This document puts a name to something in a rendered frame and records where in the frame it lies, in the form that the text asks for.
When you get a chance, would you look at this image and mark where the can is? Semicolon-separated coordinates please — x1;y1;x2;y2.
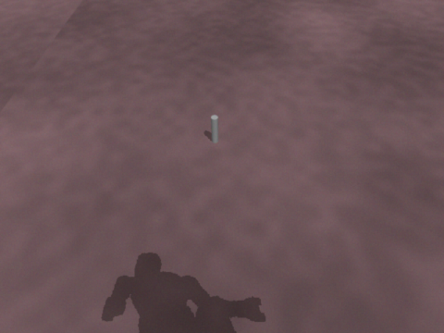
211;115;219;143

